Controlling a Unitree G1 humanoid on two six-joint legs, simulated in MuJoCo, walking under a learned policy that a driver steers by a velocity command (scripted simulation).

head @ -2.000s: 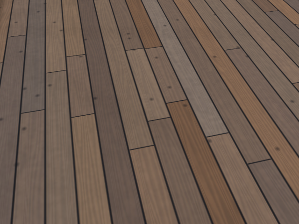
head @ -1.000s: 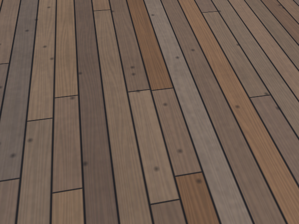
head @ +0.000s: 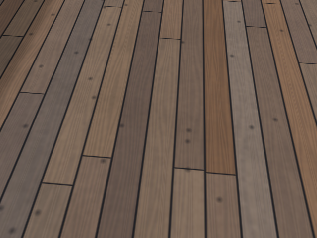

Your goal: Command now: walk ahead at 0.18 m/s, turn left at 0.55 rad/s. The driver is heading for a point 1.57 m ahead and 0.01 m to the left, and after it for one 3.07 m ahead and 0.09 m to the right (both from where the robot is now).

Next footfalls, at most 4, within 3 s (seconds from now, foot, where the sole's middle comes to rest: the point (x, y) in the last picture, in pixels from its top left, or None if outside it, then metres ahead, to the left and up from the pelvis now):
0.50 right None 0.18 -0.15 -0.75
2.04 right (178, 203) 0.58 -0.06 -0.75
2.50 left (122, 172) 0.71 0.20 -0.75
2.70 right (179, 185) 0.66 -0.06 -0.75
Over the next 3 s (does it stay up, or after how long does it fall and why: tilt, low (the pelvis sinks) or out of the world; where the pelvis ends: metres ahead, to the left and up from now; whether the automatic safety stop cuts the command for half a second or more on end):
stays up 0.66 0.06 0.02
